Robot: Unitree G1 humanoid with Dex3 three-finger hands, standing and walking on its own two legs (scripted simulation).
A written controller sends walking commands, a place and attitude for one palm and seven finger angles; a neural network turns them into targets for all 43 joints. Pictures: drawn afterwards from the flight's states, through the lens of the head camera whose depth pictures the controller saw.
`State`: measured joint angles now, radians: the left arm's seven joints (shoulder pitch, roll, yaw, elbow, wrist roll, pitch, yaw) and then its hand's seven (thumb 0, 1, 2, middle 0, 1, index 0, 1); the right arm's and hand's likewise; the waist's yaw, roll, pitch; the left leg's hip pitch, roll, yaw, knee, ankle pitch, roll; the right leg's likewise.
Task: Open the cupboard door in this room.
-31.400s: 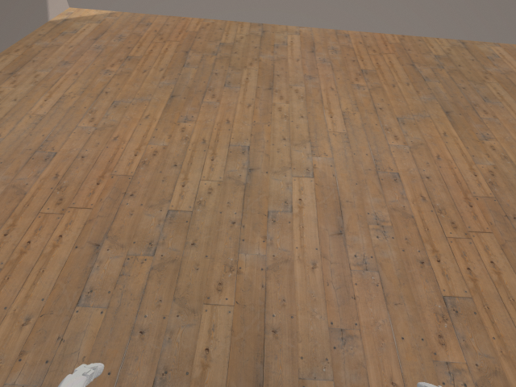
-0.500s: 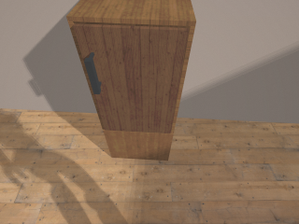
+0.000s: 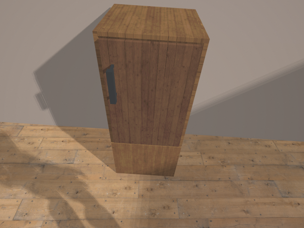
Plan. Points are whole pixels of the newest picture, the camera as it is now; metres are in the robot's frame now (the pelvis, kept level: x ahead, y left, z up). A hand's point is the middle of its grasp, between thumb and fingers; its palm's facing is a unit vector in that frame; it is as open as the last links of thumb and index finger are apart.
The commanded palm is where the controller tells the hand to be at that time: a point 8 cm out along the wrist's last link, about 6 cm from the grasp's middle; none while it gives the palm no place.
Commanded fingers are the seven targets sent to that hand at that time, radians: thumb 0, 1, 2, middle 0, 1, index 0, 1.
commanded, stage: look again from close up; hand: left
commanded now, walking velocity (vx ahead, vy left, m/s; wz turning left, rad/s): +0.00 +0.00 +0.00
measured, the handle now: (112, 84) +0.63 +0.20 +0.04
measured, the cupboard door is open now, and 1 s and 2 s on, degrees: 0 0 0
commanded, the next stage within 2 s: shuffle to correct the standing spot in 0.14 s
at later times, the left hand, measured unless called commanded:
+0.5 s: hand out of the picture -0.08 +0.18 -0.17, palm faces +0.06 -0.98 -0.17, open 7.4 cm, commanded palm none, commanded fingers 0.00 0.90 0.90 -0.20 -0.30 -0.20 -0.30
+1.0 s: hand out of the picture +0.11 +0.19 -0.16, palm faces -0.01 -0.98 -0.22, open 7.3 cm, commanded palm none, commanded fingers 0.00 0.90 0.90 -0.20 -0.30 -0.20 -0.30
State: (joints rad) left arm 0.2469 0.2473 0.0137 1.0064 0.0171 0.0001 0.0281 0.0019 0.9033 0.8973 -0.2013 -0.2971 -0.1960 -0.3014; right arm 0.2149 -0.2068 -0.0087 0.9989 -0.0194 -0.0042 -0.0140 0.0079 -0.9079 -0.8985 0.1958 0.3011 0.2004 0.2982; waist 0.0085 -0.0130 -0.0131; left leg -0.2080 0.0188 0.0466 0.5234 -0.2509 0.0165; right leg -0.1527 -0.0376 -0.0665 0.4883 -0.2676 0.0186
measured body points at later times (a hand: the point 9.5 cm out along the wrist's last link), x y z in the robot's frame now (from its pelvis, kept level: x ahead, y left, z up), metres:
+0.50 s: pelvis -0.02 +0.01 +0.00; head -0.03 +0.01 +0.45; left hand -0.08 +0.23 -0.15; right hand -0.03 -0.22 -0.15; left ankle +0.02 +0.11 -0.73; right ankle +0.00 -0.13 -0.73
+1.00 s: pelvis +0.06 +0.00 +0.00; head +0.07 -0.01 +0.45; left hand +0.11 +0.24 -0.15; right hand -0.01 -0.19 -0.16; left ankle +0.02 +0.10 -0.74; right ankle +0.14 -0.12 -0.72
